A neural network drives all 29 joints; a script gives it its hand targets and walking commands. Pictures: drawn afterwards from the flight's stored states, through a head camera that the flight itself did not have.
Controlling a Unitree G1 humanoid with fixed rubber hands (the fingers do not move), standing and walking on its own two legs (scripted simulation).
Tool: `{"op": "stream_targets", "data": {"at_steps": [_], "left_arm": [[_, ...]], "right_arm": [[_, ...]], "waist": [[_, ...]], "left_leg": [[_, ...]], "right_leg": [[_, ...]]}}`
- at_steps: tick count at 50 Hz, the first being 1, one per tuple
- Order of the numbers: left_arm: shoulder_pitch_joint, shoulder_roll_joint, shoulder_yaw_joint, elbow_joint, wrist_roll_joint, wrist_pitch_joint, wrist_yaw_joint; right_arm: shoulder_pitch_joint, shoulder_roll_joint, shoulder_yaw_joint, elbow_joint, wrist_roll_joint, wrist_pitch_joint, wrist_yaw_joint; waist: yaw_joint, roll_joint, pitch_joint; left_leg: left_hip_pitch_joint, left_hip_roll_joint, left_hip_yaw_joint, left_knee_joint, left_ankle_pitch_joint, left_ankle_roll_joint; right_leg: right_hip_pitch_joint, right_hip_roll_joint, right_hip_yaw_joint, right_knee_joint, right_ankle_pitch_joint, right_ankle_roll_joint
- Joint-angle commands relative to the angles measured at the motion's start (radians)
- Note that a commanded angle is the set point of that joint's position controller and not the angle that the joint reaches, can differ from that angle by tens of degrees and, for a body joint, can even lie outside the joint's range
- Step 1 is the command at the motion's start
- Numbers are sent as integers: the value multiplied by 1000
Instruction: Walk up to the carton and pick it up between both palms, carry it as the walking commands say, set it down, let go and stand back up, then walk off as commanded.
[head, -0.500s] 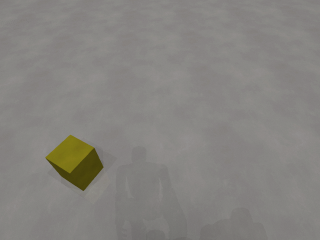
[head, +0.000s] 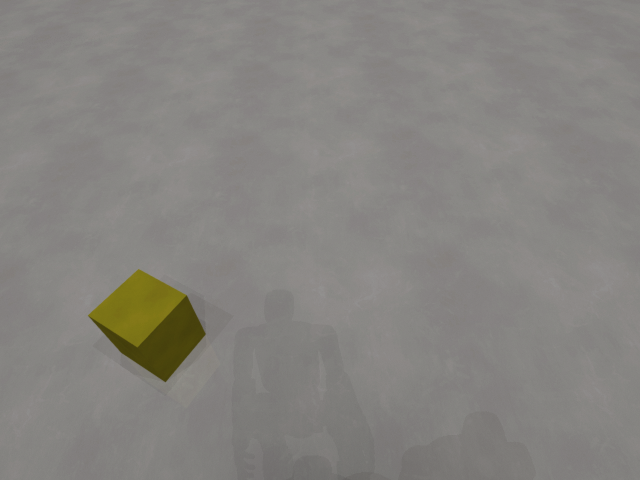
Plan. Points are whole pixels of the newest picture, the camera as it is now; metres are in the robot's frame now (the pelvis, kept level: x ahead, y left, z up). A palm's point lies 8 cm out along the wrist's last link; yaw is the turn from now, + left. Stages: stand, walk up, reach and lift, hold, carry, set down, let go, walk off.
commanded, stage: stand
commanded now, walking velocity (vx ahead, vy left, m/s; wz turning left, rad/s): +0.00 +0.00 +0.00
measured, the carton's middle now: (152, 325) +0.71 +0.56 -0.65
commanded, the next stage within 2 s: walk off in 1.80 s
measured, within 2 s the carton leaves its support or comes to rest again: neither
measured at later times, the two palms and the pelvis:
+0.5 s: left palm out of the picture -0.05 +0.17 -0.15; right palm out of the picture -0.05 -0.20 -0.15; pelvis +0.00 -0.01 +0.00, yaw +0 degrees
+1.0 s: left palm out of the picture -0.05 +0.16 -0.15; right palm out of the picture -0.04 -0.21 -0.15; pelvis +0.01 -0.02 +0.00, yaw +0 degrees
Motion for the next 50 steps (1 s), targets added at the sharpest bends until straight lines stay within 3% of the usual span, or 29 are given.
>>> {"op": "stream_targets", "data": {"at_steps": [1,50], "left_arm": [[116,55,9,6,-1,-3,4],[106,58,11,-9,-1,-15,1]], "right_arm": [[111,-63,-10,4,0,-4,-5],[96,-59,-11,28,2,-1,-8]], "waist": [[1,2,101],[1,3,105]], "left_leg": [[42,106,-109,-71,69,-10],[54,112,-96,-64,110,-29]], "right_leg": [[-117,-104,76,-85,93,-16],[-72,-105,86,-124,133,-33]]}}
